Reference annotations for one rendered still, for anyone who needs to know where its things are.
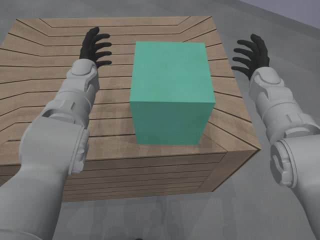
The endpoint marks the robot left upper arm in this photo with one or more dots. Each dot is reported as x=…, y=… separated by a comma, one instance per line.
x=30, y=202

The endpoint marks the robot left forearm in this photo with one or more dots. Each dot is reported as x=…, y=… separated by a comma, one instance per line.
x=74, y=100

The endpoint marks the robot right upper arm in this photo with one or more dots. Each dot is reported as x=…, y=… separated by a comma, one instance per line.
x=295, y=163

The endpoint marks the robot right forearm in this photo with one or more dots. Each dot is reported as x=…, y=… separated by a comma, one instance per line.
x=279, y=111

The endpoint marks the robot right hand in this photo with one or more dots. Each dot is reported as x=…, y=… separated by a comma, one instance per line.
x=258, y=56

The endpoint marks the carton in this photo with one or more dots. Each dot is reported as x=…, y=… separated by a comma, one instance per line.
x=171, y=95

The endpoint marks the robot left hand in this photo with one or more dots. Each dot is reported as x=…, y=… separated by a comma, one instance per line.
x=89, y=48

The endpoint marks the pedestal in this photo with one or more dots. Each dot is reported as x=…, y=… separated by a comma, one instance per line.
x=35, y=57

